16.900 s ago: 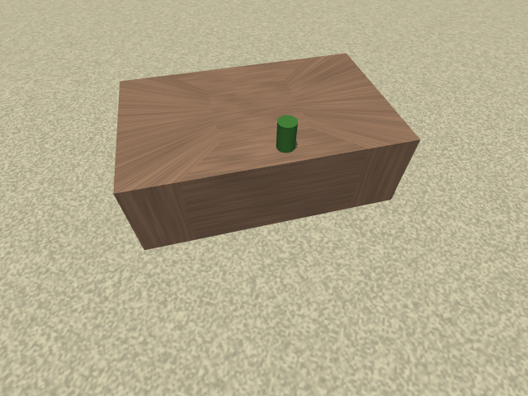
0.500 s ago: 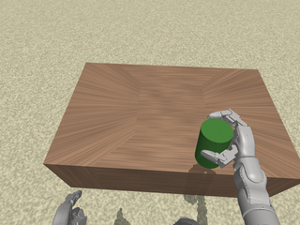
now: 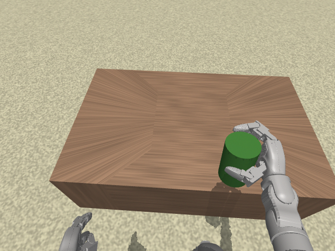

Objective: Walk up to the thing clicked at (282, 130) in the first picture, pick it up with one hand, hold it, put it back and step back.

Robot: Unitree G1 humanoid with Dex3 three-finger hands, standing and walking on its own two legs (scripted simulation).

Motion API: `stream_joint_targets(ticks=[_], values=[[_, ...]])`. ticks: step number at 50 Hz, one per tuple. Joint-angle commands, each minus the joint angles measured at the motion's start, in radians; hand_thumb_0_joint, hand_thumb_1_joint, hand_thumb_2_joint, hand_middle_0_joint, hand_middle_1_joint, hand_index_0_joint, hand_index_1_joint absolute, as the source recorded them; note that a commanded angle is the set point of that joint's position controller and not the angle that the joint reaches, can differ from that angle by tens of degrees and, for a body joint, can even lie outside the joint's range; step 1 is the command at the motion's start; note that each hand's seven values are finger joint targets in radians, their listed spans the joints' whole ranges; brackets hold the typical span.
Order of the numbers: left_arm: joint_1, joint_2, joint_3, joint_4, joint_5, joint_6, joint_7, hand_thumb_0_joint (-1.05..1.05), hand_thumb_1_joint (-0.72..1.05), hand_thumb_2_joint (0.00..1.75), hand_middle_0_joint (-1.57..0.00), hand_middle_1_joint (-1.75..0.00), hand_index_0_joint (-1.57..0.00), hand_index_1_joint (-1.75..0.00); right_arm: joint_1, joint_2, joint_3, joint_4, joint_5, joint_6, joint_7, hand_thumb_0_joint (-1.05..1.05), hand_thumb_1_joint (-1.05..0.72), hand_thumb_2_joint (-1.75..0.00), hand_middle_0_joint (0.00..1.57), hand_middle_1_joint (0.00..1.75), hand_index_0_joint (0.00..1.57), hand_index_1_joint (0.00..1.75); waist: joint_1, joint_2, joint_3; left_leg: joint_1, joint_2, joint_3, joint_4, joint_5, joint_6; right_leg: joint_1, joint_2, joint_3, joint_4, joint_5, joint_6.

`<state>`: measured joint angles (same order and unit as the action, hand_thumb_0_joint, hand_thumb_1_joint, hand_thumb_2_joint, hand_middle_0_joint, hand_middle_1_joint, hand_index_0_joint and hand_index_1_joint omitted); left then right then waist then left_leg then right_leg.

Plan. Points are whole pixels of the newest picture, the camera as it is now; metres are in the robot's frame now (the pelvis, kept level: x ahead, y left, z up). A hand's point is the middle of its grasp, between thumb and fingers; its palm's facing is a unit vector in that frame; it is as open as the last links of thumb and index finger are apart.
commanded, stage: hold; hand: right
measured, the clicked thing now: (237, 160) +0.31 -0.15 +0.03
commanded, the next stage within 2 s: crouch in 0.72 s
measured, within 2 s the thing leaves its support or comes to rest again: neither
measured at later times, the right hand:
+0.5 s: hand (242, 152) +0.32 -0.16 +0.05, palm faces +0.02 +1.00 +0.01, open 11.3 cm
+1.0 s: hand (241, 153) +0.32 -0.16 +0.05, palm faces +0.02 +1.00 +0.02, open 11.3 cm
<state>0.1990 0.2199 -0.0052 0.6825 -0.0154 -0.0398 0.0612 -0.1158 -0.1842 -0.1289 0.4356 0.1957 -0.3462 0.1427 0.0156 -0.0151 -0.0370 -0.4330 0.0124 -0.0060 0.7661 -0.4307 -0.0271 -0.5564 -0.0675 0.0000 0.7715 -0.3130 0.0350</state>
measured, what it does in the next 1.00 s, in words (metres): stands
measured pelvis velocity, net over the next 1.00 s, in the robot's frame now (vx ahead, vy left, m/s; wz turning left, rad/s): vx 0.00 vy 0.00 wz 0.00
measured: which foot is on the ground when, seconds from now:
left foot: down 0.00-1.00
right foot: down 0.00-1.00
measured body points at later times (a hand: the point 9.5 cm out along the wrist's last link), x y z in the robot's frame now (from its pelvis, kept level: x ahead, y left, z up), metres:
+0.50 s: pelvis +0.00 +0.00 +0.00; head +0.03 +0.00 +0.45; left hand +0.14 +0.24 -0.11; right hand +0.32 -0.21 +0.06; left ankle -0.02 +0.14 -0.71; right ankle +0.05 -0.14 -0.71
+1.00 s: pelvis +0.00 +0.00 +0.00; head +0.03 +0.00 +0.45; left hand +0.14 +0.25 -0.11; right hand +0.32 -0.21 +0.05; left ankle -0.02 +0.14 -0.71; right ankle +0.05 -0.14 -0.71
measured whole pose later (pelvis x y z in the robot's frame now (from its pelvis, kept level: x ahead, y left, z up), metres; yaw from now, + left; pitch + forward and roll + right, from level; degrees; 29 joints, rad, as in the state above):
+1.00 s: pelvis +0.00 +0.00 +0.00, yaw +0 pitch +6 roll +1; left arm 0.20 0.22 0.00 0.69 -0.01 -0.05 0.06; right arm -0.16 -0.18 -0.14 0.50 0.20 -0.37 0.15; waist 0.02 -0.01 -0.03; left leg -0.46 0.01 -0.01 0.78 -0.43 -0.03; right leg -0.58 -0.07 0.00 0.78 -0.31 0.04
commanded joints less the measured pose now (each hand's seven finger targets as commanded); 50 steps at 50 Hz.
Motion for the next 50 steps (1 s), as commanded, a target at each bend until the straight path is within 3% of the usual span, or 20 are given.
stream_joint_targets(ticks=[1, 4, 5, 7, 12, 13, 16, 19, 22, 24, 25, 27, 28, 29, 38, 42, 43, 44, 48, 50], values=[[-0.051, 0.129, 0.041, -0.130, 0.005, -0.052, 0.015, 0.00, 0.90, 0.90, -0.20, -0.30, -0.20, -0.30, -0.283, -0.113, -0.036, -0.267, 0.019, -0.085, 0.004, 0.00, -0.04, -1.30, 1.26, 1.43, 1.31, 1.43, 0.003, -0.009, -0.297, -0.016, -0.028, 0.032, -0.116, 0.299, 0.019, 0.277, 0.034, -0.019, -0.084, 0.185, -0.039], [-0.053, 0.130, 0.043, -0.122, 0.004, -0.051, 0.016, 0.00, 0.89, 0.91, -0.20, -0.30, -0.20, -0.30, -0.283, -0.145, -0.072, -0.261, 0.023, -0.085, -0.008, 0.00, -0.04, -1.30, 1.27, 1.43, 1.31, 1.43, -0.009, 0.008, -0.260, -0.006, -0.025, 0.028, -0.121, 0.304, 0.014, 0.245, 0.036, -0.022, -0.083, 0.181, -0.042], [-0.044, 0.129, 0.045, -0.125, 0.005, -0.050, 0.015, 0.00, 0.90, 0.91, -0.20, -0.30, -0.20, -0.30, -0.303, -0.143, -0.064, -0.288, 0.020, -0.084, -0.009, 0.00, -0.04, -1.31, 1.27, 1.43, 1.31, 1.43, -0.004, -0.013, -0.290, 0.000, -0.025, 0.028, -0.123, 0.306, 0.016, 0.259, 0.037, -0.022, -0.083, 0.184, -0.042], [-0.057, 0.126, 0.040, -0.129, 0.003, -0.050, 0.015, 0.00, 0.89, 0.91, -0.20, -0.30, -0.20, -0.30, -0.277, -0.102, -0.031, -0.246, 0.022, -0.081, -0.009, 0.00, -0.05, -1.31, 1.27, 1.44, 1.32, 1.44, 0.006, 0.024, -0.235, -0.015, -0.028, 0.032, -0.127, 0.274, 0.016, 0.239, 0.034, -0.019, -0.091, 0.153, -0.042], [-0.062, 0.133, 0.040, -0.134, 0.002, -0.048, 0.018, 0.00, 0.89, 0.91, -0.20, -0.30, -0.20, -0.30, -0.323, -0.161, -0.072, -0.273, 0.016, -0.086, -0.005, 0.00, -0.05, -1.30, 1.27, 1.43, 1.31, 1.43, -0.006, -0.027, -0.267, -0.014, -0.028, 0.031, -0.127, 0.271, 0.021, 0.266, 0.034, -0.018, -0.096, 0.163, -0.036], [-0.057, 0.130, 0.040, -0.129, 0.002, -0.049, 0.018, 0.00, 0.90, 0.91, -0.19, -0.30, -0.20, -0.30, -0.263, -0.110, -0.038, -0.212, 0.017, -0.079, -0.001, 0.00, -0.03, -1.30, 1.26, 1.43, 1.31, 1.43, 0.008, 0.026, -0.234, -0.023, -0.029, 0.032, -0.130, 0.258, 0.018, 0.248, 0.033, -0.017, -0.096, 0.143, -0.041], [-0.043, 0.130, 0.045, -0.125, 0.005, -0.052, 0.018, 0.00, 0.89, 0.91, -0.20, -0.30, -0.20, -0.30, -0.319, -0.151, -0.069, -0.304, 0.024, -0.089, -0.003, 0.00, -0.03, -1.31, 1.26, 1.44, 1.31, 1.44, -0.007, -0.007, -0.306, 0.008, -0.024, 0.026, -0.125, 0.316, 0.014, 0.276, 0.036, -0.022, -0.081, 0.194, -0.043], [-0.047, 0.126, 0.037, -0.123, 0.004, -0.053, 0.015, 0.00, 0.90, 0.91, -0.20, -0.30, -0.20, -0.30, -0.309, -0.101, -0.027, -0.243, 0.027, -0.082, 0.006, 0.00, -0.02, -1.31, 1.26, 1.44, 1.31, 1.44, 0.009, 0.003, -0.267, -0.016, -0.025, 0.028, -0.118, 0.325, 0.015, 0.264, 0.035, -0.021, -0.080, 0.202, -0.043], [-0.046, 0.134, 0.040, -0.127, 0.003, -0.049, 0.017, 0.00, 0.90, 0.91, -0.20, -0.30, -0.20, -0.30, -0.323, -0.160, -0.078, -0.252, 0.021, -0.085, 0.004, 0.00, -0.03, -1.32, 1.27, 1.44, 1.32, 1.44, -0.005, -0.012, -0.279, -0.013, -0.027, 0.030, -0.119, 0.313, 0.019, 0.273, 0.033, -0.016, -0.085, 0.204, -0.041], [-0.055, 0.127, 0.033, -0.129, 0.002, -0.049, 0.016, 0.00, 0.90, 0.90, -0.20, -0.30, -0.20, -0.30, -0.294, -0.142, -0.075, -0.197, 0.023, -0.083, 0.005, 0.00, -0.04, -1.31, 1.27, 1.44, 1.32, 1.44, -0.006, 0.011, -0.240, -0.019, -0.029, 0.032, -0.122, 0.278, 0.021, 0.249, 0.033, -0.016, -0.095, 0.168, -0.040], [-0.046, 0.138, 0.048, -0.129, 0.003, -0.048, 0.017, 0.00, 0.90, 0.90, -0.20, -0.30, -0.20, -0.29, -0.369, -0.152, -0.060, -0.298, 0.025, -0.095, 0.008, 0.00, -0.03, -1.31, 1.26, 1.44, 1.31, 1.44, -0.004, -0.013, -0.293, -0.002, -0.024, 0.022, -0.129, 0.292, 0.017, 0.269, 0.036, -0.021, -0.090, 0.173, -0.041], [-0.046, 0.131, 0.043, -0.127, 0.003, -0.050, 0.016, 0.00, 0.90, 0.91, -0.20, -0.30, -0.20, -0.30, -0.281, -0.122, -0.051, -0.209, 0.027, -0.081, 0.014, 0.00, -0.05, -1.31, 1.26, 1.43, 1.31, 1.43, -0.003, 0.019, -0.262, 0.001, -0.026, 0.029, -0.128, 0.291, 0.017, 0.248, 0.037, -0.020, -0.092, 0.171, -0.043], [-0.055, 0.130, 0.039, -0.132, 0.003, -0.051, 0.017, 0.00, 0.90, 0.90, -0.20, -0.30, -0.20, -0.30, -0.310, -0.138, -0.062, -0.249, 0.028, -0.082, 0.017, 0.00, -0.04, -1.30, 1.26, 1.43, 1.31, 1.43, -0.005, -0.001, -0.280, -0.001, -0.024, 0.023, -0.133, 0.294, 0.015, 0.264, 0.038, -0.024, -0.092, 0.172, -0.042], [-0.060, 0.125, 0.033, -0.133, 0.001, -0.051, 0.017, 0.00, 0.90, 0.90, -0.20, -0.30, -0.20, -0.29, -0.292, -0.115, -0.033, -0.206, 0.026, -0.077, 0.019, 0.00, -0.06, -1.30, 1.26, 1.43, 1.31, 1.43, 0.004, 0.014, -0.231, -0.017, -0.025, 0.025, -0.136, 0.277, 0.016, 0.243, 0.037, -0.023, -0.097, 0.156, -0.043], [-0.042, 0.137, 0.044, -0.122, 0.006, -0.050, 0.016, 0.00, 0.90, 0.91, -0.20, -0.30, -0.20, -0.30, -0.339, -0.164, -0.087, -0.250, 0.025, -0.094, 0.011, 0.00, -0.04, -1.31, 1.26, 1.44, 1.31, 1.44, -0.008, -0.003, -0.288, -0.001, -0.023, 0.021, -0.123, 0.312, 0.016, 0.262, 0.038, -0.020, -0.082, 0.186, -0.044], [-0.043, 0.119, 0.033, -0.123, 0.004, -0.048, 0.018, 0.00, 0.91, 0.90, -0.20, -0.31, -0.21, -0.29, -0.334, -0.124, -0.044, -0.256, 0.023, -0.094, 0.010, 0.00, -0.07, -1.25, 1.21, 1.35, 1.25, 1.36, 0.004, 0.007, -0.288, -0.010, -0.023, 0.018, -0.127, 0.318, 0.014, 0.274, 0.036, -0.022, -0.080, 0.187, -0.045], [-0.044, 0.134, 0.042, -0.121, 0.005, -0.050, 0.019, 0.00, 0.91, 0.90, -0.19, -0.30, -0.21, -0.29, -0.301, -0.100, -0.033, -0.207, 0.026, -0.085, 0.010, 0.00, -0.08, -1.27, 1.23, 1.39, 1.27, 1.39, 0.010, 0.014, -0.258, -0.030, -0.027, 0.024, -0.125, 0.298, 0.017, 0.263, 0.034, -0.021, -0.086, 0.174, -0.042], [-0.053, 0.137, 0.044, -0.118, 0.006, -0.051, 0.018, 0.00, 0.91, 0.90, -0.20, -0.30, -0.21, -0.29, -0.313, -0.119, -0.057, -0.198, 0.027, -0.084, 0.006, 0.00, -0.10, -1.27, 1.23, 1.39, 1.27, 1.39, 0.007, 0.008, -0.223, -0.048, -0.029, 0.027, -0.128, 0.257, 0.019, 0.235, 0.034, -0.019, -0.092, 0.141, -0.041], [-0.044, 0.132, 0.049, -0.111, 0.014, -0.052, 0.015, 0.00, 0.91, 0.90, -0.19, -0.30, -0.21, -0.29, -0.371, -0.132, -0.065, -0.175, 0.017, -0.108, 0.000, 0.00, -0.09, -1.31, 1.25, 1.42, 1.30, 1.42, 0.013, 0.030, -0.234, -0.072, -0.021, 0.010, -0.116, 0.226, 0.014, 0.188, 0.035, -0.018, -0.064, 0.106, -0.047], [-0.038, 0.132, 0.048, -0.105, 0.019, -0.056, 0.013, 0.00, 0.91, 0.90, -0.20, -0.30, -0.21, -0.29, -0.347, -0.091, -0.045, -0.072, 0.016, -0.117, 0.008, 0.00, -0.08, -1.31, 1.25, 1.42, 1.30, 1.42, 0.024, 0.046, -0.203, -0.116, -0.022, 0.011, -0.084, 0.206, 0.017, 0.144, 0.034, -0.015, -0.041, 0.090, -0.047]])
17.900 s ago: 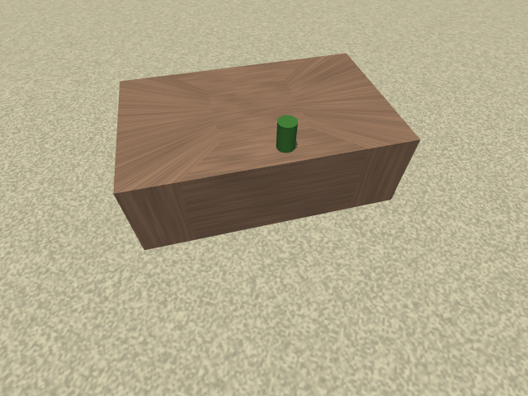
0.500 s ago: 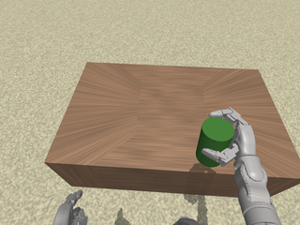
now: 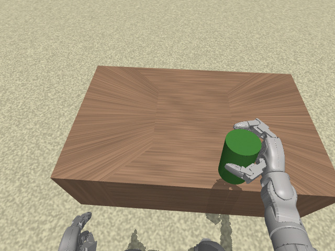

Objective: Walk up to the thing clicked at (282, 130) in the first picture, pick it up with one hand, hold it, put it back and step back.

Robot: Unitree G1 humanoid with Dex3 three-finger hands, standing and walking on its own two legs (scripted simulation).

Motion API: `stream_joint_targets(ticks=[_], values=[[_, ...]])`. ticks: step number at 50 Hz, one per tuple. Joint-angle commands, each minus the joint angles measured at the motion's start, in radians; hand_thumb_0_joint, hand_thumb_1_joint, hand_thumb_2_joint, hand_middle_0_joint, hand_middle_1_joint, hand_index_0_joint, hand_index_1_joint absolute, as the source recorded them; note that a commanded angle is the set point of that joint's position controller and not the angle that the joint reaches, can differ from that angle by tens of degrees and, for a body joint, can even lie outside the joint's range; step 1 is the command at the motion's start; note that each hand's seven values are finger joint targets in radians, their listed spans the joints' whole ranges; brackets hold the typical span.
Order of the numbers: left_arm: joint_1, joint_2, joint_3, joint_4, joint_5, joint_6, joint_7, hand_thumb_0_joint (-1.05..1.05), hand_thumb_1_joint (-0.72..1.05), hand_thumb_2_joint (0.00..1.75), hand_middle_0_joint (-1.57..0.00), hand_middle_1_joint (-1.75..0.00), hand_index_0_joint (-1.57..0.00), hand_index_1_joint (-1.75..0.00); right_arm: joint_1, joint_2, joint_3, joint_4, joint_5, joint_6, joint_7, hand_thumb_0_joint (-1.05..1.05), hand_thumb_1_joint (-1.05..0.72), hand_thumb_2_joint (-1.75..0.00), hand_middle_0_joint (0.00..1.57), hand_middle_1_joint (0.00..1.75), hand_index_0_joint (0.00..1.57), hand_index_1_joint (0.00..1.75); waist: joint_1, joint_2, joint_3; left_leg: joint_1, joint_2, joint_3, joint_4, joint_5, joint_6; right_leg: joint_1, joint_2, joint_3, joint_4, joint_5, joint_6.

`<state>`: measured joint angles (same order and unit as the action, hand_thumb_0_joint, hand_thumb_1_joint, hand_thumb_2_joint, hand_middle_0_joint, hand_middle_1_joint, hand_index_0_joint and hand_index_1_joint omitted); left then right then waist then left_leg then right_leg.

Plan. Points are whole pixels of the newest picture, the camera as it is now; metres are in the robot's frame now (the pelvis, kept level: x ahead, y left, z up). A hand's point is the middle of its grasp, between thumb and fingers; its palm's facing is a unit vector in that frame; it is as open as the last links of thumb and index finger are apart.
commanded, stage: crouch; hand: right
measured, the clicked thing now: (237, 157) +0.32 -0.15 +0.02
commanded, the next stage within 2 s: lower in 1.02 s
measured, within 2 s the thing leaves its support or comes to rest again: neither
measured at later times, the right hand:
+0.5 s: hand (224, 148) +0.41 -0.16 -0.08, palm faces +0.02 +1.00 +0.00, open 11.3 cm
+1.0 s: hand (219, 148) +0.45 -0.16 -0.15, palm faces +0.05 +1.00 +0.00, open 11.2 cm
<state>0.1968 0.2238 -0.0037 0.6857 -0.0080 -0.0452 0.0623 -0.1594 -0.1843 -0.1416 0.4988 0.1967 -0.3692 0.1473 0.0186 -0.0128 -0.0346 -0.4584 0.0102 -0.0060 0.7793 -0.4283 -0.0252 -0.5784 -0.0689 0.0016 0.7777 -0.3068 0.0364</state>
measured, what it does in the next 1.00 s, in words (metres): lowers itself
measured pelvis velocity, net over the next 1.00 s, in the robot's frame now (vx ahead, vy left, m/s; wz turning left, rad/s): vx -0.04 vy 0.00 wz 0.06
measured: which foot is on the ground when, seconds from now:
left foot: down 0.00-1.00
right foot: down 0.00-1.00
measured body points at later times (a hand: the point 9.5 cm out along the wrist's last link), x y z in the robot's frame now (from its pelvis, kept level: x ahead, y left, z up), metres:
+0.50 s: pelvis -0.02 +0.00 -0.10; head +0.11 -0.02 +0.33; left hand +0.07 +0.26 -0.22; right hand +0.41 -0.22 -0.08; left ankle -0.02 +0.14 -0.71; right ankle +0.05 -0.14 -0.71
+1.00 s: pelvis -0.04 +0.00 -0.16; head +0.13 -0.02 +0.26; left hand +0.05 +0.26 -0.28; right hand +0.44 -0.22 -0.15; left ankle -0.02 +0.14 -0.71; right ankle +0.05 -0.14 -0.71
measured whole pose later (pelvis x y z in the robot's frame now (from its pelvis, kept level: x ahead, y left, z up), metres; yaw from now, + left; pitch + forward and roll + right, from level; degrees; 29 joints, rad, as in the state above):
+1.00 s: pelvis -0.04 +0.00 -0.16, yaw +3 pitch +31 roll +5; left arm 0.18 0.24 -0.01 0.65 0.06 0.03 -0.04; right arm -0.74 -0.36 -0.37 1.03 0.08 -0.55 0.13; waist 0.13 -0.04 -0.19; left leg -1.42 -0.04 0.02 1.56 -0.67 -0.03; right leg -1.58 -0.10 0.09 1.55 -0.52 0.04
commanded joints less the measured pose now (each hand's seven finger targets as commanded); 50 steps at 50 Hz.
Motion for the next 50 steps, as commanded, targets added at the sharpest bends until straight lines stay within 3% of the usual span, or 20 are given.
stream_joint_targets(ticks=[1, 3, 4, 6, 7, 9, 14, 17, 19, 20, 25, 27, 29, 31, 40, 42, 45, 47, 49, 50], values=[[-0.028, 0.141, 0.055, -0.100, 0.014, -0.051, 0.011, 0.00, 0.91, 0.89, -0.20, -0.30, -0.21, -0.29, -0.365, -0.137, -0.077, -0.140, 0.015, -0.109, 0.003, 0.00, -0.05, -1.30, 1.24, 1.42, 1.29, 1.42, 0.028, 0.046, -0.231, -0.118, -0.018, 0.003, -0.083, 0.207, 0.012, 0.155, 0.034, -0.015, -0.023, 0.082, -0.053], [-0.018, 0.137, 0.052, -0.096, 0.018, -0.051, 0.008, 0.00, 0.91, 0.89, -0.20, -0.30, -0.21, -0.29, -0.410, -0.128, -0.062, -0.108, 0.009, -0.138, 0.010, 0.00, -0.07, -1.30, 1.23, 1.40, 1.27, 1.40, 0.037, 0.041, -0.252, -0.152, -0.018, 0.001, -0.037, 0.223, 0.013, 0.124, 0.033, -0.011, 0.020, 0.096, -0.054], [-0.011, 0.136, 0.052, -0.093, 0.022, -0.052, 0.008, 0.00, 0.92, 0.89, -0.20, -0.30, -0.21, -0.29, -0.439, -0.153, -0.092, -0.095, 0.010, -0.155, 0.013, 0.00, -0.05, -1.30, 1.23, 1.41, 1.28, 1.41, 0.029, 0.046, -0.288, -0.166, -0.015, -0.003, -0.005, 0.236, 0.010, 0.092, 0.035, -0.009, 0.056, 0.106, -0.056], [-0.006, 0.138, 0.050, -0.097, 0.025, -0.056, 0.002, 0.00, 0.91, 0.89, -0.20, -0.31, -0.21, -0.29, -0.466, -0.123, -0.070, -0.022, 0.006, -0.177, 0.024, 0.00, -0.07, -1.30, 1.22, 1.40, 1.27, 1.40, 0.043, 0.013, -0.317, -0.259, -0.025, 0.007, 0.068, 0.205, 0.022, 0.056, 0.033, -0.002, 0.106, 0.090, -0.050], [-0.002, 0.145, 0.052, -0.096, 0.028, -0.055, -0.002, 0.00, 0.91, 0.89, -0.20, -0.31, -0.22, -0.29, -0.444, -0.135, -0.095, 0.046, 0.004, -0.190, 0.027, 0.00, -0.08, -1.29, 1.22, 1.39, 1.26, 1.39, 0.040, 0.021, -0.306, -0.311, -0.030, 0.011, 0.098, 0.162, 0.025, 0.010, 0.029, 0.006, 0.128, 0.055, -0.050], [0.012, 0.147, 0.055, -0.103, 0.036, -0.054, -0.008, 0.00, 0.91, 0.90, -0.20, -0.31, -0.22, -0.29, -0.579, -0.185, -0.111, -0.026, -0.004, -0.234, 0.027, 0.00, -0.09, -1.30, 1.22, 1.39, 1.26, 1.39, 0.032, -0.048, -0.411, -0.372, -0.033, 0.010, 0.153, 0.128, 0.032, -0.005, 0.024, 0.014, 0.174, 0.041, -0.042], [0.052, 0.155, 0.058, -0.110, 0.048, -0.045, -0.021, 0.00, 0.92, 0.91, -0.20, -0.31, -0.21, -0.30, -0.656, -0.193, -0.121, 0.087, -0.015, -0.268, 0.027, 0.00, -0.10, -1.29, 1.23, 1.39, 1.27, 1.39, 0.059, -0.048, -0.541, -0.477, -0.045, 0.020, 0.254, 0.150, 0.031, -0.081, 0.020, 0.023, 0.290, 0.079, -0.045], [0.066, 0.171, 0.060, -0.109, 0.052, -0.033, -0.027, 0.00, 0.91, 0.91, -0.20, -0.31, -0.21, -0.30, -0.743, -0.253, -0.160, 0.094, -0.029, -0.281, 0.011, 0.00, -0.10, -1.28, 1.22, 1.38, 1.26, 1.38, 0.055, -0.065, -0.617, -0.527, -0.047, 0.019, 0.297, 0.140, 0.034, -0.114, 0.018, 0.029, 0.345, 0.080, -0.047], [0.071, 0.173, 0.060, -0.108, 0.056, -0.024, -0.039, 0.00, 0.91, 0.91, -0.21, -0.32, -0.21, -0.31, -0.714, -0.212, -0.145, 0.161, -0.029, -0.278, 0.014, 0.00, -0.09, -1.28, 1.22, 1.38, 1.26, 1.38, 0.067, -0.061, -0.614, -0.567, -0.051, 0.033, 0.339, 0.142, 0.038, -0.152, 0.018, 0.037, 0.380, 0.091, -0.046], [0.075, 0.177, 0.059, -0.109, 0.057, -0.019, -0.042, 0.00, 0.91, 0.92, -0.20, -0.31, -0.21, -0.31, -0.748, -0.285, -0.197, 0.118, -0.032, -0.286, 0.003, 0.00, -0.11, -1.27, 1.23, 1.38, 1.27, 1.38, 0.043, -0.077, -0.669, -0.552, -0.050, 0.029, 0.353, 0.170, 0.036, -0.153, 0.017, 0.037, 0.401, 0.123, -0.048], [0.087, 0.175, 0.058, -0.109, 0.058, 0.009, -0.063, 0.00, 0.90, 0.92, -0.20, -0.31, -0.20, -0.31, -0.756, -0.262, -0.191, 0.221, -0.049, -0.278, -0.002, 0.00, -0.11, -1.28, 1.24, 1.39, 1.28, 1.39, 0.072, -0.055, -0.663, -0.599, -0.054, 0.038, 0.398, 0.185, 0.035, -0.230, 0.013, 0.046, 0.462, 0.130, -0.056], [0.093, 0.175, 0.059, -0.110, 0.061, 0.015, -0.069, 0.00, 0.90, 0.92, -0.20, -0.31, -0.20, -0.31, -0.831, -0.317, -0.230, 0.176, -0.054, -0.284, -0.010, 0.00, -0.08, -1.28, 1.23, 1.39, 1.28, 1.39, 0.073, -0.061, -0.705, -0.591, -0.051, 0.024, 0.411, 0.190, 0.031, -0.288, 0.013, 0.041, 0.498, 0.102, -0.062], [0.095, 0.176, 0.060, -0.107, 0.062, 0.019, -0.076, 0.00, 0.90, 0.92, -0.20, -0.31, -0.21, -0.31, -0.830, -0.284, -0.214, 0.229, -0.060, -0.279, -0.005, 0.00, -0.06, -1.30, 1.23, 1.40, 1.28, 1.40, 0.098, -0.067, -0.699, -0.641, -0.055, 0.036, 0.434, 0.172, 0.035, -0.292, 0.011, 0.049, 0.517, 0.092, -0.062], [0.100, 0.185, 0.062, -0.099, 0.065, 0.027, -0.076, 0.00, 0.90, 0.92, -0.20, -0.31, -0.20, -0.30, -0.875, -0.340, -0.243, 0.217, -0.073, -0.283, -0.014, 0.00, -0.08, -1.31, 1.25, 1.42, 1.30, 1.42, 0.088, -0.097, -0.691, -0.686, -0.058, 0.039, 0.452, 0.139, 0.040, -0.299, 0.010, 0.052, 0.527, 0.072, -0.060], [0.092, 0.188, 0.056, -0.110, 0.071, 0.039, -0.088, 0.00, 0.89, 0.92, -0.20, -0.30, -0.20, -0.30, -0.942, -0.333, -0.235, 0.293, -0.089, -0.279, -0.016, 0.00, -0.07, -1.28, 1.24, 1.40, 1.29, 1.40, 0.116, -0.121, -0.686, -0.805, -0.061, 0.055, 0.519, 0.026, 0.051, -0.394, 0.011, 0.072, 0.568, -0.058, -0.054], [0.097, 0.186, 0.053, -0.112, 0.071, 0.041, -0.087, 0.00, 0.90, 0.91, -0.20, -0.30, -0.20, -0.30, -0.988, -0.383, -0.255, 0.254, -0.093, -0.281, -0.021, 0.00, -0.07, -1.28, 1.24, 1.40, 1.29, 1.40, 0.110, -0.147, -0.744, -0.787, -0.059, 0.046, 0.523, 0.062, 0.048, -0.381, 0.011, 0.066, 0.598, -0.018, -0.056], [0.098, 0.191, 0.055, -0.103, 0.073, 0.045, -0.089, 0.00, 0.89, 0.92, -0.20, -0.30, -0.20, -0.30, -0.964, -0.351, -0.246, 0.307, -0.087, -0.266, -0.012, 0.00, -0.06, -1.30, 1.25, 1.41, 1.30, 1.41, 0.124, -0.135, -0.741, -0.822, -0.062, 0.053, 0.555, 0.099, 0.045, -0.396, 0.009, 0.071, 0.634, 0.026, -0.060], [0.104, 0.192, 0.054, -0.104, 0.075, 0.049, -0.087, 0.00, 0.89, 0.92, -0.20, -0.30, -0.19, -0.30, -0.998, -0.416, -0.276, 0.275, -0.099, -0.267, -0.020, 0.00, -0.07, -1.30, 1.26, 1.42, 1.31, 1.42, 0.111, -0.152, -0.767, -0.809, -0.063, 0.049, 0.562, 0.103, 0.045, -0.415, 0.009, 0.069, 0.643, 0.026, -0.060], [0.095, 0.187, 0.053, -0.100, 0.075, 0.051, -0.090, 0.00, 0.89, 0.92, -0.20, -0.30, -0.19, -0.30, -0.987, -0.355, -0.239, 0.303, -0.095, -0.259, -0.010, 0.00, -0.09, -1.30, 1.26, 1.42, 1.31, 1.42, 0.129, -0.145, -0.743, -0.838, -0.064, 0.055, 0.578, 0.101, 0.047, -0.432, 0.009, 0.071, 0.656, 0.021, -0.060], [0.098, 0.192, 0.056, -0.102, 0.076, 0.051, -0.091, 0.00, 0.89, 0.92, -0.20, -0.30, -0.19, -0.30, -1.008, -0.380, -0.260, 0.281, -0.094, -0.259, -0.010, 0.00, -0.08, -1.30, 1.26, 1.42, 1.31, 1.42, 0.121, -0.148, -0.758, -0.843, -0.065, 0.055, 0.580, 0.093, 0.047, -0.436, 0.009, 0.073, 0.658, 0.014, -0.061]])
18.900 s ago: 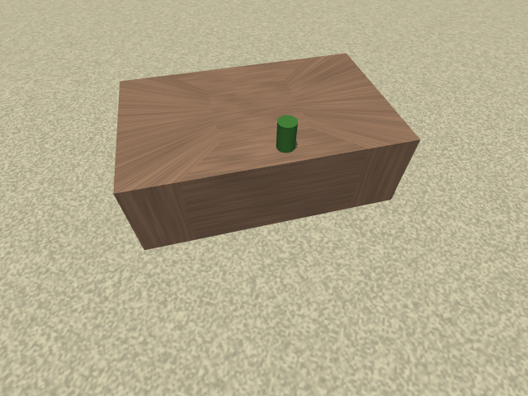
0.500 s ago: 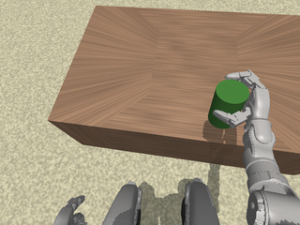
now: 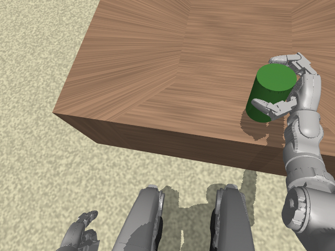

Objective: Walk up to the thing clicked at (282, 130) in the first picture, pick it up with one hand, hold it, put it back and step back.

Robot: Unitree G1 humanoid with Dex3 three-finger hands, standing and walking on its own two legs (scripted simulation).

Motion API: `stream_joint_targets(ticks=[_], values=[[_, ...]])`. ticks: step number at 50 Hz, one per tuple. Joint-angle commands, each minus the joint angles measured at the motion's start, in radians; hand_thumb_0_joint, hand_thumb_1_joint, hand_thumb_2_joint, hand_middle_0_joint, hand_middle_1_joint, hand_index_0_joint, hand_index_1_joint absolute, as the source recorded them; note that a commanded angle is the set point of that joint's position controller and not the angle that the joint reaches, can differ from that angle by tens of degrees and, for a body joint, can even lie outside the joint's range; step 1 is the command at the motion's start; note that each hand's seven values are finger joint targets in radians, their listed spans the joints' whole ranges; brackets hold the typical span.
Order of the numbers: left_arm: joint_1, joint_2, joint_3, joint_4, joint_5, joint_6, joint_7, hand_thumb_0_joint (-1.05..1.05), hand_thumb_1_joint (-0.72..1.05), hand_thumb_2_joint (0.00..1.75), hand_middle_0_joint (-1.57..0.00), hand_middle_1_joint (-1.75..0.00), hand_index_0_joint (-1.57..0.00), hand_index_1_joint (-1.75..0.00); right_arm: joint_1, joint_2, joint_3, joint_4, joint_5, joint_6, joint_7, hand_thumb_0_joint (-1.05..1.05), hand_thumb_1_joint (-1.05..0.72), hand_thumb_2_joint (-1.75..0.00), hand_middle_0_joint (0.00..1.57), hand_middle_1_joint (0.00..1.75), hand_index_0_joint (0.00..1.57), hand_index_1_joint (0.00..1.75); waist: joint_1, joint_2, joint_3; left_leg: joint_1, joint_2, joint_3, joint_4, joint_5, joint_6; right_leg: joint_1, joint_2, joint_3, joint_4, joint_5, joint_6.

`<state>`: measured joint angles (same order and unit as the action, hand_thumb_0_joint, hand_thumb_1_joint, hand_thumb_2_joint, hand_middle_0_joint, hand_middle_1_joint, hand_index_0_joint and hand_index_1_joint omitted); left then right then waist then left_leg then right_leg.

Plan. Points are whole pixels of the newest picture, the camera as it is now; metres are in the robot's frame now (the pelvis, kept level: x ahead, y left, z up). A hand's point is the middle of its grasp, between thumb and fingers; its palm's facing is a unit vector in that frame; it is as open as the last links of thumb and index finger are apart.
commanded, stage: crouch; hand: right
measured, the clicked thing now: (267, 95) +0.47 -0.18 -0.01
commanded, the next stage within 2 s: lower in 0.02 s
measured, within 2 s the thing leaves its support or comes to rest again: rests again in 1.54 s
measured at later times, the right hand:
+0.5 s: hand (264, 100) +0.48 -0.19 -0.06, palm faces +0.08 +1.00 -0.01, open 11.2 cm
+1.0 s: hand (260, 106) +0.49 -0.20 -0.10, palm faces +0.08 +1.00 -0.01, open 11.2 cm
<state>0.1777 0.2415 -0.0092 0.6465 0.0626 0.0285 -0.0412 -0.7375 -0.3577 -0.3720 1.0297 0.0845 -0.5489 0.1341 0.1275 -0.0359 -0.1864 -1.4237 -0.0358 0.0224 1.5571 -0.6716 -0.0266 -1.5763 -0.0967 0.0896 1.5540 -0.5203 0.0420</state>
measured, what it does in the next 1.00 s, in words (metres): lowers itself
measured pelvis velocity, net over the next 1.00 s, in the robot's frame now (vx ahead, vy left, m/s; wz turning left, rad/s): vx -0.02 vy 0.00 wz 0.05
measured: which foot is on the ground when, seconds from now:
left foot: down 0.00-1.00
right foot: down 0.00-1.00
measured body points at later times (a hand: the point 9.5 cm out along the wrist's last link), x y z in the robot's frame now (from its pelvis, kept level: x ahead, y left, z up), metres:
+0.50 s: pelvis -0.01 +0.00 -0.06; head +0.18 -0.04 +0.35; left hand +0.08 +0.26 -0.18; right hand +0.47 -0.25 -0.06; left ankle +0.03 +0.14 -0.55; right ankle +0.08 -0.14 -0.55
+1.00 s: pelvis -0.02 +0.00 -0.10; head +0.19 -0.03 +0.30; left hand +0.08 +0.27 -0.22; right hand +0.48 -0.25 -0.10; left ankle +0.03 +0.14 -0.55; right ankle +0.08 -0.14 -0.55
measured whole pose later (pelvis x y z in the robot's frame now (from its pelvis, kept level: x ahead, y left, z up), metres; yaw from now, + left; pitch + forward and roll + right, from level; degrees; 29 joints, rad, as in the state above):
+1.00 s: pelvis -0.02 +0.00 -0.10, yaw +3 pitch +36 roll +6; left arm 0.15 0.25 0.00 0.65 0.06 0.05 -0.04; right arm -0.80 -0.42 -0.42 0.97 0.09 -0.50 0.18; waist 0.12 -0.02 -0.18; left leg -1.79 -0.06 0.02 1.91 -0.75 -0.04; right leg -1.95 -0.10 0.13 1.90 -0.58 0.05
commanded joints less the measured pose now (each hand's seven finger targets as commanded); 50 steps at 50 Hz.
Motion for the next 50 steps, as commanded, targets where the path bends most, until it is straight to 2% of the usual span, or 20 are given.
stream_joint_targets(ticks=[1, 7, 10, 11, 16, 17, 20, 21, 23, 26, 27, 32, 35, 37, 41, 42, 43, 44, 46, 50], values=[[0.114, 0.175, 0.059, -0.065, 0.004, -0.019, 0.012, 0.00, 0.89, 0.92, -0.20, -0.29, -0.19, -0.30, -0.416, -0.224, -0.033, -0.236, 0.014, -0.077, 0.003, 0.00, -0.07, -1.30, 1.26, 1.41, 1.30, 1.41, 0.006, -0.129, -0.608, 0.120, -0.020, 0.027, -0.194, 0.329, 0.049, 0.564, 0.037, -0.015, -0.116, 0.223, -0.066], [0.116, 0.175, 0.061, -0.066, 0.003, -0.015, 0.013, 0.00, 0.89, 0.92, -0.20, -0.30, -0.19, -0.31, -0.439, -0.238, -0.038, -0.229, 0.013, -0.063, 0.011, 0.00, -0.05, -1.24, 1.21, 1.36, 1.25, 1.36, 0.018, -0.120, -0.592, 0.101, -0.018, 0.021, -0.176, 0.304, 0.047, 0.484, 0.038, -0.021, -0.081, 0.169, -0.069], [0.111, 0.168, 0.056, -0.063, 0.002, -0.016, 0.011, 0.00, 0.89, 0.91, -0.20, -0.30, -0.19, -0.30, -0.403, -0.200, -0.028, -0.156, 0.017, -0.058, 0.015, 0.00, -0.04, -1.22, 1.20, 1.34, 1.24, 1.34, 0.030, -0.086, -0.545, 0.060, -0.020, 0.026, -0.152, 0.278, 0.047, 0.422, 0.039, -0.018, -0.059, 0.137, -0.070], [0.110, 0.165, 0.053, -0.069, 0.006, -0.016, 0.009, 0.00, 0.89, 0.91, -0.20, -0.29, -0.19, -0.30, -0.381, -0.205, -0.042, -0.167, 0.019, -0.063, 0.013, 0.00, -0.07, -1.22, 1.20, 1.34, 1.24, 1.34, 0.012, -0.086, -0.565, 0.051, -0.025, 0.028, -0.133, 0.290, 0.048, 0.419, 0.037, -0.016, -0.050, 0.158, -0.070], [0.116, 0.177, 0.058, -0.063, 0.015, -0.016, 0.003, 0.00, 0.89, 0.91, -0.20, -0.30, -0.19, -0.30, -0.457, -0.242, -0.048, -0.216, 0.010, -0.089, 0.028, 0.00, -0.08, -1.24, 1.21, 1.36, 1.26, 1.36, 0.019, -0.150, -0.627, -0.025, -0.024, 0.033, -0.064, 0.308, 0.051, 0.437, 0.033, -0.005, 0.012, 0.208, -0.068], [0.118, 0.178, 0.056, -0.067, 0.013, -0.015, 0.004, 0.00, 0.89, 0.91, -0.20, -0.30, -0.19, -0.30, -0.440, -0.269, -0.077, -0.218, 0.014, -0.090, 0.027, 0.00, -0.08, -1.24, 1.22, 1.36, 1.26, 1.36, 0.009, -0.125, -0.651, -0.015, -0.028, 0.037, -0.060, 0.319, 0.050, 0.436, 0.032, -0.002, 0.023, 0.222, -0.070], [0.111, 0.178, 0.059, -0.065, 0.016, -0.015, 0.002, 0.00, 0.89, 0.92, -0.20, -0.30, -0.19, -0.30, -0.445, -0.238, -0.048, -0.218, 0.014, -0.090, 0.034, 0.00, -0.09, -1.24, 1.22, 1.36, 1.26, 1.36, 0.017, -0.137, -0.634, -0.045, -0.027, 0.037, -0.041, 0.279, 0.052, 0.388, 0.034, -0.006, 0.039, 0.170, -0.068], [0.110, 0.183, 0.061, -0.063, 0.015, -0.015, 0.003, 0.00, 0.89, 0.92, -0.20, -0.30, -0.19, -0.30, -0.482, -0.279, -0.071, -0.257, 0.012, -0.093, 0.031, 0.00, -0.08, -1.24, 1.22, 1.36, 1.26, 1.36, 0.012, -0.145, -0.661, -0.060, -0.028, 0.038, -0.034, 0.268, 0.052, 0.395, 0.033, -0.006, 0.051, 0.160, -0.067], [0.113, 0.191, 0.068, -0.064, 0.016, -0.012, 0.003, 0.00, 0.89, 0.91, -0.20, -0.30, -0.19, -0.30, -0.492, -0.275, -0.056, -0.269, 0.006, -0.089, 0.032, 0.00, -0.12, -1.24, 1.23, 1.36, 1.27, 1.36, 0.010, -0.177, -0.682, -0.075, -0.028, 0.040, -0.019, 0.244, 0.056, 0.415, 0.033, -0.007, 0.052, 0.143, -0.063], [0.104, 0.184, 0.062, -0.064, 0.012, -0.013, 0.006, 0.00, 0.88, 0.92, -0.20, -0.30, -0.19, -0.30, -0.459, -0.241, -0.038, -0.239, 0.011, -0.073, 0.027, 0.00, -0.08, -1.25, 1.23, 1.37, 1.27, 1.37, 0.018, -0.147, -0.660, -0.099, -0.029, 0.049, -0.006, 0.217, 0.056, 0.376, 0.032, -0.005, 0.069, 0.105, -0.062], [0.121, 0.201, 0.078, -0.053, 0.014, -0.010, 0.008, 0.00, 0.89, 0.91, -0.20, -0.30, -0.19, -0.30, -0.515, -0.284, -0.061, -0.313, 0.014, -0.078, 0.023, 0.00, -0.08, -1.26, 1.23, 1.38, 1.27, 1.38, 0.013, -0.166, -0.679, -0.108, -0.029, 0.045, 0.004, 0.220, 0.058, 0.377, 0.031, -0.006, 0.080, 0.108, -0.062], [0.107, 0.192, 0.064, -0.056, 0.008, -0.009, 0.010, 0.00, 0.88, 0.91, -0.20, -0.29, -0.19, -0.30, -0.456, -0.255, -0.048, -0.248, 0.014, -0.050, 0.021, 0.00, -0.12, -1.29, 1.27, 1.41, 1.31, 1.41, 0.012, -0.136, -0.683, -0.122, -0.031, 0.054, 0.035, 0.226, 0.057, 0.344, 0.032, -0.002, 0.106, 0.117, -0.063], [0.116, 0.199, 0.072, -0.052, 0.008, -0.005, 0.013, 0.00, 0.89, 0.91, -0.19, -0.29, -0.19, -0.30, -0.476, -0.299, -0.068, -0.300, 0.013, -0.049, 0.017, 0.00, -0.11, -1.30, 1.27, 1.42, 1.31, 1.42, 0.003, -0.145, -0.688, -0.122, -0.030, 0.047, 0.044, 0.233, 0.057, 0.323, 0.029, -0.009, 0.126, 0.123, -0.065], [0.118, 0.198, 0.075, -0.048, 0.009, -0.005, 0.012, 0.00, 0.89, 0.90, -0.19, -0.29, -0.19, -0.30, -0.465, -0.262, -0.049, -0.292, 0.016, -0.044, 0.026, 0.00, -0.08, -1.30, 1.27, 1.43, 1.32, 1.43, 0.013, -0.151, -0.657, -0.139, -0.029, 0.050, 0.061, 0.238, 0.059, 0.304, 0.027, -0.009, 0.133, 0.123, -0.063], [0.125, 0.206, 0.079, -0.051, 0.007, -0.004, 0.014, 0.00, 0.90, 0.90, -0.19, -0.29, -0.19, -0.29, -0.474, -0.305, -0.078, -0.313, 0.018, -0.042, 0.030, 0.00, -0.09, -1.30, 1.28, 1.43, 1.32, 1.44, 0.008, -0.137, -0.687, -0.120, -0.029, 0.046, 0.072, 0.253, 0.054, 0.282, 0.027, -0.012, 0.158, 0.129, -0.067], [0.113, 0.195, 0.069, -0.051, 0.006, -0.005, 0.012, 0.00, 0.90, 0.90, -0.19, -0.29, -0.19, -0.29, -0.430, -0.267, -0.061, -0.257, 0.018, -0.032, 0.035, 0.00, -0.07, -1.31, 1.28, 1.45, 1.33, 1.45, 0.010, -0.117, -0.680, -0.127, -0.030, 0.050, 0.081, 0.263, 0.052, 0.282, 0.026, -0.010, 0.168, 0.143, -0.068], [0.119, 0.204, 0.078, -0.048, 0.008, -0.004, 0.014, 0.00, 0.90, 0.90, -0.19, -0.29, -0.19, -0.29, -0.463, -0.292, -0.072, -0.320, 0.022, -0.036, 0.035, 0.00, -0.09, -1.32, 1.29, 1.45, 1.34, 1.45, -0.001, -0.151, -0.692, -0.146, -0.031, 0.047, 0.095, 0.269, 0.056, 0.293, 0.023, -0.010, 0.176, 0.160, -0.066], [0.118, 0.207, 0.079, -0.048, 0.009, -0.002, 0.013, 0.00, 0.90, 0.90, -0.19, -0.29, -0.19, -0.29, -0.491, -0.311, -0.076, -0.331, 0.017, -0.037, 0.034, 0.00, -0.08, -1.32, 1.29, 1.45, 1.34, 1.45, -0.001, -0.162, -0.706, -0.149, -0.032, 0.044, 0.088, 0.256, 0.056, 0.294, 0.024, -0.012, 0.179, 0.150, -0.067], [0.112, 0.202, 0.074, -0.051, 0.006, -0.003, 0.013, 0.00, 0.89, 0.90, -0.19, -0.29, -0.19, -0.29, -0.456, -0.269, -0.057, -0.283, 0.020, -0.029, 0.039, 0.00, -0.09, -1.33, 1.30, 1.46, 1.35, 1.47, 0.008, -0.143, -0.649, -0.176, -0.034, 0.054, 0.092, 0.216, 0.059, 0.259, 0.026, -0.010, 0.166, 0.099, -0.063], [0.110, 0.211, 0.080, -0.046, 0.008, -0.003, 0.015, 0.00, 0.89, 0.90, -0.19, -0.29, -0.19, -0.29, -0.465, -0.302, -0.067, -0.291, 0.017, -0.030, 0.043, 0.00, -0.08, -1.33, 1.30, 1.46, 1.34, 1.46, 0.004, -0.161, -0.654, -0.189, -0.033, 0.050, 0.112, 0.218, 0.060, 0.247, 0.024, -0.013, 0.187, 0.099, -0.065]])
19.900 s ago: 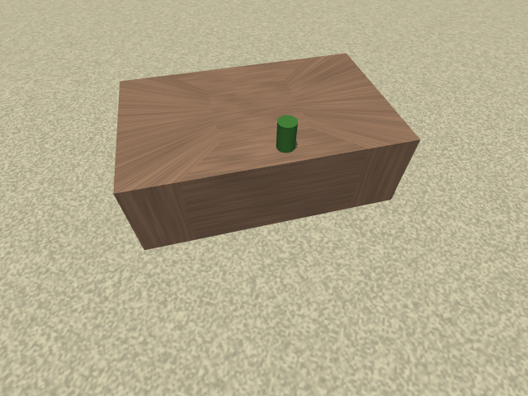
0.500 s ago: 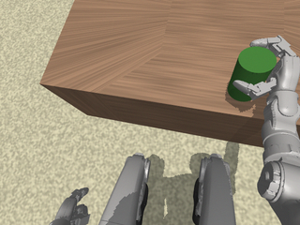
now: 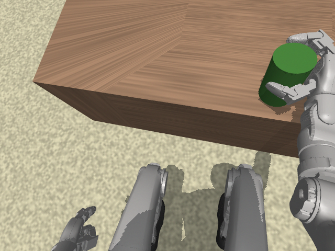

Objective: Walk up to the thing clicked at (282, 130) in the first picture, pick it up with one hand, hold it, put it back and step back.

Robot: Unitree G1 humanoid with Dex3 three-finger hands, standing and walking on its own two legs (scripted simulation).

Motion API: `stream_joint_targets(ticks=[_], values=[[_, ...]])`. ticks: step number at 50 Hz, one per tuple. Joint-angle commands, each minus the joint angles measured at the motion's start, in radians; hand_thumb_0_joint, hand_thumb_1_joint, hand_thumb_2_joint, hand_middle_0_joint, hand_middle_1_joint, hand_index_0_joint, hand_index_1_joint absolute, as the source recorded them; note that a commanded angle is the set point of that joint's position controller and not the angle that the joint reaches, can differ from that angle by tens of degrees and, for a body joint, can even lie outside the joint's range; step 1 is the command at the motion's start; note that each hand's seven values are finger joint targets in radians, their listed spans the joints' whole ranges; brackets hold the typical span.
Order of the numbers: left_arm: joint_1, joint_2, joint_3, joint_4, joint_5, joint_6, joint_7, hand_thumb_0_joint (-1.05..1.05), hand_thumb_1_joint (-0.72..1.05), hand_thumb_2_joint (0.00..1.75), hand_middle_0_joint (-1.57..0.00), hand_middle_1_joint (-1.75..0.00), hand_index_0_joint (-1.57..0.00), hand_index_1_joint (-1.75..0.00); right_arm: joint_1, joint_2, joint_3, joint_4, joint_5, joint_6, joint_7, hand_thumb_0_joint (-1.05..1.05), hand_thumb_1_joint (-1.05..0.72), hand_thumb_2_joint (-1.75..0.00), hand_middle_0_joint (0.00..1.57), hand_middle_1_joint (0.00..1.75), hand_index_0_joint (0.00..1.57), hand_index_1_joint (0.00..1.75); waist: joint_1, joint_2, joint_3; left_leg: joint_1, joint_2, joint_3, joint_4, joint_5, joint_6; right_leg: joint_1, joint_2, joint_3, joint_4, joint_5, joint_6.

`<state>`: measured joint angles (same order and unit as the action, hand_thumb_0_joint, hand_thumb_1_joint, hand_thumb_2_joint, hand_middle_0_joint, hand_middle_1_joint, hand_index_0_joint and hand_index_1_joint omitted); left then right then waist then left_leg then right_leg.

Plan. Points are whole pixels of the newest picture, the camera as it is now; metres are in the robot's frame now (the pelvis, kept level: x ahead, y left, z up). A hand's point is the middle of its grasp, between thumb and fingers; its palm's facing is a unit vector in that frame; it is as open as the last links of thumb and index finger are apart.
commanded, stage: lower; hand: right
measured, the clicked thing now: (283, 77) +0.49 -0.21 -0.02
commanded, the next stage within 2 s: loosen in 0.02 s
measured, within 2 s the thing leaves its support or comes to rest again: rests again in 0.54 s
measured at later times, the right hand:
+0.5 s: hand (293, 69) +0.49 -0.23 +0.00, palm faces +0.13 +0.99 -0.02, open 12.1 cm
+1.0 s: hand (306, 62) +0.50 -0.24 +0.02, palm faces +0.15 +0.99 -0.03, open 17.2 cm
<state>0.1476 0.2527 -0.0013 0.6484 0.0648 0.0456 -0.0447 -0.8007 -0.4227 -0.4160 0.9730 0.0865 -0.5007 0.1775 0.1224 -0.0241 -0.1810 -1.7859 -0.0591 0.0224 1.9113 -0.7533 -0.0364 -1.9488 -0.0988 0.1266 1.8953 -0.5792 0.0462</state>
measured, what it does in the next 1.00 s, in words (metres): stands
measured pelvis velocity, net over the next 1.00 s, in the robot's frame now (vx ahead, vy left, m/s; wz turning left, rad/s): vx -0.01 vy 0.00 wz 0.01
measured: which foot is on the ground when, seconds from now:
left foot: down 0.00-1.00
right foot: down 0.00-1.00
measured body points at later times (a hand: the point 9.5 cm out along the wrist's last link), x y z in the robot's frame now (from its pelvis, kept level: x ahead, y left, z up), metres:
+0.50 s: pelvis -0.01 +0.01 -0.02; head +0.20 -0.03 +0.38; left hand +0.11 +0.27 -0.14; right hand +0.48 -0.28 +0.00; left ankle +0.05 +0.13 -0.44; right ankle +0.09 -0.15 -0.44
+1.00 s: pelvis -0.01 +0.00 +0.00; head +0.20 -0.03 +0.40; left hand +0.11 +0.27 -0.13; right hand +0.48 -0.29 +0.03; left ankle +0.05 +0.13 -0.44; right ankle +0.09 -0.15 -0.44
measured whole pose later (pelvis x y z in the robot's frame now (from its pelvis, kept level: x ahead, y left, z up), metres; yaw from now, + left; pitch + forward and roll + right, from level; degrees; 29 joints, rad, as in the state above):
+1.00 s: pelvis -0.01 +0.00 +0.00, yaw +0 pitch +34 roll +5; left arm 0.14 0.25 -0.02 0.63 0.03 0.05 -0.02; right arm -0.80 -0.48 -0.44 0.86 0.11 -0.38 0.20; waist 0.11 -0.02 -0.16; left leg -1.79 -0.07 0.03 1.92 -0.74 -0.03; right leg -1.94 -0.10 0.14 1.90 -0.57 0.05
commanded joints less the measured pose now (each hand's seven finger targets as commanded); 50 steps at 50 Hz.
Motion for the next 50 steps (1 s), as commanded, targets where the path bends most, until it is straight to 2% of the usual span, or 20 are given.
stream_joint_targets(ticks=[1, 6, 7, 8, 11, 14, 16, 17, 22, 24, 25, 26, 28, 29, 30, 35, 38, 39, 46, 50], values=[[0.148, 0.199, 0.073, -0.048, 0.006, -0.020, 0.017, 0.00, 0.90, 0.89, -0.19, -0.29, -0.19, -0.29, -0.391, -0.201, -0.013, -0.207, 0.017, -0.072, 0.002, 0.00, -0.09, -1.33, 1.30, 1.46, 1.34, 1.46, 0.023, -0.143, -0.636, 0.161, -0.012, 0.057, -0.241, 0.294, 0.068, 0.608, 0.026, -0.047, -0.153, 0.149, -0.069], [0.138, 0.199, 0.068, -0.053, 0.004, -0.020, 0.019, 0.00, 0.90, 0.88, -0.19, -0.28, -0.19, -0.28, -0.384, -0.227, -0.020, -0.199, 0.019, -0.063, 0.008, 0.00, -0.08, -1.30, 1.28, 1.44, 1.33, 1.44, 0.008, -0.135, -0.623, 0.147, -0.014, 0.053, -0.230, 0.270, 0.069, 0.565, 0.024, -0.052, -0.137, 0.118, -0.071], [0.151, 0.193, 0.065, -0.047, 0.006, -0.017, 0.018, 0.00, 0.90, 0.88, -0.19, -0.29, -0.20, -0.28, -0.381, -0.212, -0.010, -0.176, 0.015, -0.059, 0.010, 0.00, -0.04, -1.27, 1.28, 1.41, 1.34, 1.41, 0.017, -0.123, -0.616, 0.143, -0.014, 0.052, -0.231, 0.274, 0.067, 0.557, 0.023, -0.057, -0.129, 0.119, -0.071], [0.152, 0.195, 0.066, -0.045, 0.004, -0.016, 0.017, 0.00, 0.93, 0.86, -0.19, -0.29, -0.20, -0.27, -0.380, -0.190, 0.004, -0.188, 0.019, -0.055, 0.015, 0.00, 0.01, -1.19, 1.24, 1.33, 1.27, 1.33, 0.018, -0.125, -0.614, 0.146, -0.012, 0.056, -0.225, 0.281, 0.068, 0.557, 0.024, -0.055, -0.133, 0.123, -0.070], [0.140, 0.200, 0.063, -0.060, -0.002, -0.016, 0.020, 0.00, 0.94, 0.86, -0.18, -0.29, -0.21, -0.27, -0.409, -0.239, -0.016, -0.215, 0.020, -0.041, 0.016, 0.00, 0.12, -0.95, 1.18, 1.10, 1.20, 1.10, 0.007, -0.125, -0.637, 0.158, -0.014, 0.053, -0.240, 0.254, 0.067, 0.554, 0.025, -0.056, -0.138, 0.094, -0.071], [0.138, 0.188, 0.057, -0.061, -0.002, -0.016, 0.022, 0.00, 0.93, 0.87, -0.18, -0.29, -0.20, -0.27, -0.402, -0.226, -0.010, -0.203, 0.023, -0.033, 0.021, 0.00, 0.26, -0.71, 1.13, 0.95, 1.15, 0.95, 0.010, -0.116, -0.646, 0.185, -0.014, 0.049, -0.235, 0.270, 0.065, 0.528, 0.024, -0.059, -0.126, 0.105, -0.071], [0.142, 0.186, 0.057, -0.061, -0.006, -0.017, 0.024, 0.00, 0.93, 0.87, -0.18, -0.29, -0.20, -0.26, -0.371, -0.218, -0.005, -0.184, 0.025, -0.024, 0.024, 0.00, 0.41, -0.55, 1.06, 0.84, 1.09, 0.84, 0.009, -0.081, -0.612, 0.187, -0.014, 0.046, -0.243, 0.260, 0.063, 0.493, 0.023, -0.063, -0.123, 0.091, -0.074], [0.138, 0.191, 0.056, -0.064, -0.007, -0.018, 0.024, 0.00, 0.92, 0.88, -0.18, -0.29, -0.20, -0.27, -0.405, -0.255, -0.022, -0.230, 0.025, -0.026, 0.026, 0.00, 0.41, -0.53, 0.98, 0.78, 1.01, 0.78, 0.004, -0.106, -0.637, 0.193, -0.013, 0.042, -0.248, 0.255, 0.063, 0.507, 0.024, -0.064, -0.125, 0.087, -0.072], [0.140, 0.190, 0.052, -0.060, -0.010, -0.026, 0.028, 0.00, 0.91, 0.89, -0.19, -0.29, -0.19, -0.28, -0.401, -0.233, -0.014, -0.216, 0.038, -0.012, 0.036, 0.00, 0.58, -0.27, 0.71, 0.51, 0.72, 0.51, 0.016, -0.124, -0.630, 0.164, -0.014, 0.054, -0.237, 0.251, 0.067, 0.528, 0.022, -0.056, -0.127, 0.088, -0.071], [0.142, 0.185, 0.050, -0.060, -0.011, -0.027, 0.029, 0.00, 0.90, 0.89, -0.19, -0.29, -0.19, -0.28, -0.390, -0.244, -0.019, -0.228, 0.042, -0.011, 0.034, 0.00, 0.61, -0.21, 0.62, 0.43, 0.63, 0.43, 0.005, -0.100, -0.641, 0.188, -0.016, 0.049, -0.238, 0.279, 0.063, 0.524, 0.019, -0.058, -0.115, 0.114, -0.074], [0.145, 0.183, 0.050, -0.058, -0.010, -0.027, 0.029, 0.00, 0.90, 0.90, -0.19, -0.29, -0.19, -0.29, -0.386, -0.244, -0.017, -0.218, 0.042, -0.009, 0.034, 0.00, 0.61, -0.19, 0.57, 0.40, 0.59, 0.41, 0.005, -0.098, -0.639, 0.204, -0.016, 0.043, -0.238, 0.292, 0.062, 0.507, 0.020, -0.062, -0.111, 0.124, -0.075], [0.140, 0.190, 0.050, -0.065, -0.011, -0.027, 0.030, 0.00, 0.90, 0.90, -0.19, -0.29, -0.19, -0.29, -0.379, -0.281, -0.050, -0.227, 0.040, -0.007, 0.031, 0.00, 0.61, -0.17, 0.54, 0.37, 0.55, 0.37, -0.003, -0.107, -0.656, 0.206, -0.017, 0.046, -0.241, 0.289, 0.062, 0.515, 0.021, -0.062, -0.116, 0.121, -0.074], [0.143, 0.179, 0.047, -0.059, -0.009, -0.027, 0.029, 0.00, 0.90, 0.90, -0.19, -0.29, -0.19, -0.29, -0.380, -0.231, -0.012, -0.222, 0.042, -0.005, 0.033, 0.00, 0.61, -0.16, 0.44, 0.32, 0.45, 0.32, 0.005, -0.102, -0.630, 0.208, -0.019, 0.038, -0.245, 0.297, 0.061, 0.506, 0.018, -0.066, -0.109, 0.125, -0.075], [0.147, 0.186, 0.052, -0.053, -0.009, -0.028, 0.030, 0.00, 0.90, 0.90, -0.19, -0.29, -0.19, -0.29, -0.377, -0.223, -0.013, -0.217, 0.042, -0.005, 0.034, 0.00, 0.61, -0.16, 0.41, 0.30, 0.43, 0.30, 0.015, -0.102, -0.623, 0.182, -0.020, 0.051, -0.237, 0.288, 0.063, 0.518, 0.017, -0.058, -0.116, 0.120, -0.073], [0.137, 0.189, 0.051, -0.056, -0.009, -0.029, 0.030, 0.00, 0.89, 0.91, -0.19, -0.29, -0.19, -0.30, -0.378, -0.251, -0.026, -0.233, 0.041, -0.007, 0.030, 0.00, 0.61, -0.15, 0.35, 0.27, 0.37, 0.27, -0.008, -0.120, -0.622, 0.171, -0.019, 0.048, -0.234, 0.268, 0.067, 0.517, 0.018, -0.062, -0.121, 0.106, -0.072], [0.143, 0.185, 0.051, -0.056, -0.006, -0.030, 0.029, 0.00, 0.89, 0.90, -0.19, -0.30, -0.19, -0.30, -0.386, -0.222, 0.002, -0.239, 0.036, -0.010, 0.029, 0.00, 0.52, -0.18, 0.20, 0.21, 0.21, 0.21, 0.008, -0.131, -0.633, 0.162, -0.021, 0.056, -0.227, 0.284, 0.067, 0.549, 0.017, -0.055, -0.121, 0.125, -0.071], [0.141, 0.184, 0.048, -0.057, -0.007, -0.030, 0.027, 0.00, 0.90, 0.90, -0.19, -0.29, -0.19, -0.30, -0.347, -0.224, -0.012, -0.207, 0.032, -0.002, 0.022, 0.00, 0.50, -0.10, 0.11, 0.11, 0.12, 0.11, 0.002, -0.126, -0.614, 0.149, -0.021, 0.065, -0.219, 0.278, 0.068, 0.549, 0.017, -0.050, -0.126, 0.123, -0.069], [0.137, 0.184, 0.050, -0.058, -0.007, -0.030, 0.027, 0.00, 0.89, 0.90, -0.19, -0.30, -0.19, -0.30, -0.385, -0.210, 0.009, -0.235, 0.032, -0.006, 0.024, 0.00, 0.50, -0.08, 0.09, 0.08, 0.10, 0.08, 0.007, -0.142, -0.603, 0.125, -0.022, 0.065, -0.217, 0.255, 0.072, 0.543, 0.018, -0.050, -0.133, 0.101, -0.068], [0.142, 0.199, 0.055, -0.083, -0.024, -0.016, 0.040, 0.00, 0.90, 0.89, -0.19, -0.29, -0.19, -0.29, -0.455, -0.372, -0.067, -0.400, 0.037, 0.023, 0.011, 0.00, 0.53, -0.04, 0.07, 0.05, 0.07, 0.05, -0.033, -0.189, -0.773, 0.282, -0.016, 0.046, -0.283, 0.287, 0.067, 0.666, 0.020, -0.065, -0.183, 0.140, -0.064], [0.161, 0.219, 0.071, -0.073, -0.040, -0.010, 0.062, 0.00, 0.91, 0.89, -0.18, -0.28, -0.19, -0.28, -0.422, -0.433, -0.112, -0.383, 0.043, 0.071, 0.013, 0.00, 0.53, -0.03, 0.07, 0.05, 0.07, 0.05, -0.024, -0.170, -0.759, 0.343, -0.018, 0.043, -0.344, 0.291, 0.064, 0.707, 0.017, -0.063, -0.235, 0.145, -0.067]])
